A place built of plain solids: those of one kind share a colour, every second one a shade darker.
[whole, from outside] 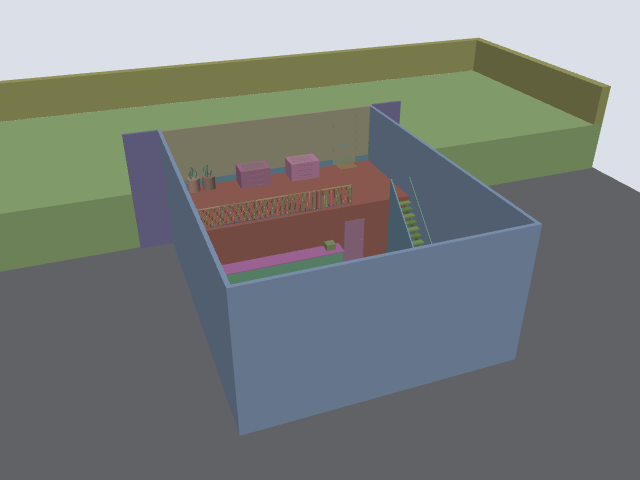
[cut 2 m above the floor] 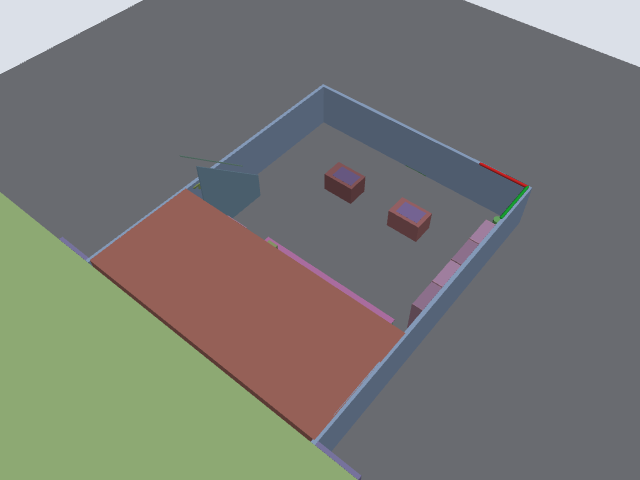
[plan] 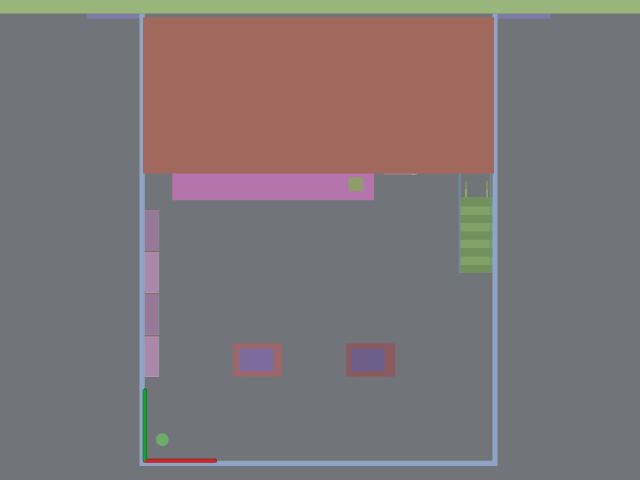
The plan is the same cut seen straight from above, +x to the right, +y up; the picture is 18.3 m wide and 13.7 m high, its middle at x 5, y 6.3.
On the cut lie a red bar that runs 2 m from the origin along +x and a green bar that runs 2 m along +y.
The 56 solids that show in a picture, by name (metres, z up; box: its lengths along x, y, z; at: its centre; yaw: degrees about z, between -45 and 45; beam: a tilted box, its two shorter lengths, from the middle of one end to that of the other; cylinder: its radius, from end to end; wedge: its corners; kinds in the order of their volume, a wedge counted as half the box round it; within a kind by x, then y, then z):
{
 "street_ground_1": {"box": [39.8, 12.65, 2.82], "at": [4.96, 19.09, 1.36]},
 "upper_1": {"box": [10.02, 4.46, 2.82], "at": [4.96, 10.43, 1.36]},
 "street_hedge_1": {"box": [39.8, 0.6, 2.2], "at": [4.96, 25.71, 3.87]},
 "street_hedge_2": {"box": [0.6, 12.65, 2.2], "at": [24.56, 19.09, 3.87]},
 "wall_1": {"box": [0.15, 12.91, 5.61], "at": [-0.07, 6.3, 2.75]},
 "wall_2": {"box": [4.53, 0.15, 5.61], "at": [2.12, -0.07, 2.75]},
 "wall_3": {"box": [1.5, 0.15, 5.61], "at": [4.83, -0.07, 2.75]},
 "wall_4": {"box": [4.79, 0.15, 5.61], "at": [7.67, -0.07, 2.75]},
 "wall_5": {"box": [0.15, 12.91, 5.61], "at": [9.99, 6.3, 2.75]},
 "counter_1": {"box": [5.72, 0.7, 1.05], "at": [3.66, 7.84, 0.47]},
 "window_wall_1": {"box": [8.02, 0.15, 2.79], "at": [4.01, 12.69, 4.16]},
 "window_wall_2": {"box": [1.2, 0.15, 2.79], "at": [8.62, 12.69, 4.16]},
 "window_wall_3": {"box": [0.7, 0.15, 2.79], "at": [9.57, 12.69, 4.16]},
 "shelves_body_1": {"box": [0.4, 1.16, 2.1], "at": [0.2, 2.97, 1.0]},
 "shelves_body_2": {"box": [0.4, 1.16, 2.1], "at": [0.2, 4.17, 1.0]},
 "shelves_body_3": {"box": [0.4, 1.16, 2.1], "at": [0.2, 5.37, 1.0]},
 "shelves_body_4": {"box": [0.4, 1.16, 2.1], "at": [0.2, 6.57, 1.0]},
 "hull_return_1": {"box": [1.5, 0.15, 5.61], "at": [-0.9, 12.69, 2.81]},
 "hull_return_2": {"box": [1.5, 0.15, 5.61], "at": [10.82, 12.69, 2.81]},
 "chest_1": {"box": [1.4, 0.95, 0.91], "at": [3.21, 2.88, 0.41]},
 "chest_2": {"box": [1.4, 0.95, 0.91], "at": [6.45, 2.88, 0.41]},
 "upper_chest_1": {"box": [1.4, 0.95, 0.91], "at": [3.8, 11.97, 3.17]},
 "upper_chest_2": {"box": [1.4, 0.95, 0.91], "at": [6.2, 11.97, 3.17]},
 "stair_guard_1": {"wedge": [[8.96, 5.36, -0.02], [8.96, 5.36, 1.16], [8.96, 8.21, -0.02], [8.96, 8.21, 3.73], [9.02, 5.36, -0.02], [9.02, 5.36, 1.16], [9.02, 8.21, -0.02], [9.02, 8.21, 3.73]]},
 "upper_bin_1": {"cylinder": 0.28, "from": [1.05, 12.17, 2.77], "to": [1.05, 12.17, 3.37]},
 "upper_bin_2": {"cylinder": 0.28, "from": [1.75, 12.17, 2.77], "to": [1.75, 12.17, 3.37]},
 "stair_step_1": {"box": [0.96, 0.28, 0.07], "at": [9.49, 5.49, 0.18]},
 "stair_step_2": {"box": [0.96, 0.28, 0.07], "at": [9.49, 5.73, 0.39]},
 "stair_step_3": {"box": [0.96, 0.28, 0.07], "at": [9.49, 5.97, 0.6]},
 "stair_step_4": {"box": [0.96, 0.28, 0.07], "at": [9.49, 6.21, 0.81]},
 "stair_step_5": {"box": [0.96, 0.28, 0.07], "at": [9.49, 6.44, 1.03]},
 "stair_step_6": {"box": [0.96, 0.28, 0.07], "at": [9.49, 6.68, 1.24]},
 "stair_step_7": {"box": [0.96, 0.28, 0.07], "at": [9.49, 6.92, 1.45]},
 "stair_step_8": {"box": [0.96, 0.28, 0.07], "at": [9.49, 7.15, 1.67]},
 "stair_step_9": {"box": [0.96, 0.28, 0.07], "at": [9.49, 7.39, 1.88]},
 "stair_step_10": {"box": [0.96, 0.28, 0.07], "at": [9.49, 7.63, 2.09]},
 "stair_step_11": {"box": [0.96, 0.28, 0.07], "at": [9.49, 7.86, 2.31]},
 "stair_step_12": {"box": [0.96, 0.26, 0.07], "at": [9.49, 8.09, 2.52]},
 "counter_top_1": {"box": [5.76, 0.78, 0.04], "at": [3.66, 7.82, 1.02]},
 "stair_wall_rail_1": {"wedge": [[9.85, 5.36, 1.12], [9.85, 5.36, 1.17], [9.85, 8.2, 3.67], [9.85, 8.2, 3.73], [9.88, 5.36, 1.12], [9.88, 5.36, 1.17], [9.88, 8.2, 3.67], [9.88, 8.2, 3.73]]},
 "back_stallriser_1": {"box": [8.02, 0.05, 0.3], "at": [4.01, 12.63, 2.92]},
 "back_stallriser_2": {"box": [0.7, 0.05, 0.3], "at": [9.57, 12.63, 2.92]},
 "service_door_1": {"box": [0.95, 0.03, 2.1], "at": [7.29, 8.19, 1.0]},
 "till_1": {"box": [0.42, 0.4, 0.28], "at": [6.02, 7.89, 1.18]},
 "plant_pot_1": {"cylinder": 0.18, "from": [0.5, 0.6, 0.0], "to": [0.5, 0.6, 0.38]},
 "door_mat_1": {"box": [0.9, 0.6, 0.07], "at": [8.62, 12.26, 2.75]},
 "shelves_cheek_1": {"box": [0.41, 0.032, 2.1], "at": [0.21, 7.13, 1.0]},
 "street_door_kick_1": {"box": [1.2, 0.05, 0.3], "at": [8.62, 12.63, 2.92]},
 "upper_guard_rail_1": {"box": [1.42, 0.044, 0.044], "at": [2.16, 8.23, 3.75]},
 "upper_guard_rail_2": {"box": [1.42, 0.044, 0.044], "at": [3.58, 8.23, 3.75]},
 "upper_guard_rail_3": {"box": [1.42, 0.044, 0.044], "at": [5.01, 8.23, 3.75]},
 "upper_guard_rail_4": {"box": [1.42, 0.044, 0.044], "at": [6.43, 8.23, 3.75]},
 "sheet_1": {"box": [0.98, 0.67, 0.006], "at": [3.18, 2.88, 0.86]},
 "sheet_2": {"box": [0.98, 0.67, 0.006], "at": [6.37, 2.88, 0.86]},
 "upper_sheet_1": {"box": [0.98, 0.67, 0.006], "at": [3.84, 11.97, 3.63]},
 "upper_sheet_2": {"box": [0.98, 0.67, 0.006], "at": [6.15, 11.97, 3.63]}
}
